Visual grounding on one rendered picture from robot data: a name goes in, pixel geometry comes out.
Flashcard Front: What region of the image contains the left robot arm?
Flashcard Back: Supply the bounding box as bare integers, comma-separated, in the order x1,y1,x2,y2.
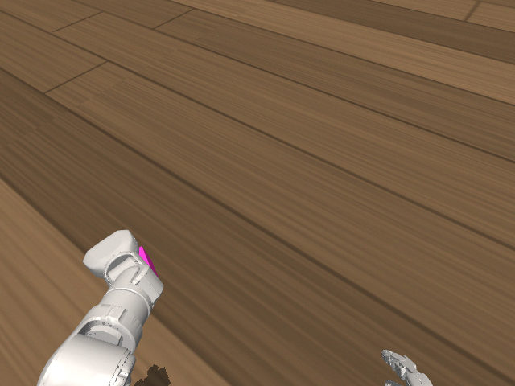
36,251,163,386

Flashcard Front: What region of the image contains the left robot hand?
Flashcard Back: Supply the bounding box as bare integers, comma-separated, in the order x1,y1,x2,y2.
83,230,139,279

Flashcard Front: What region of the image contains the cube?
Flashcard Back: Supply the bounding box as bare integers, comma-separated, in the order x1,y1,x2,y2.
139,247,158,277

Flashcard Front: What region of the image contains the right robot hand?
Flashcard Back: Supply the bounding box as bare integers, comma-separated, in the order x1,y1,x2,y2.
381,350,433,386

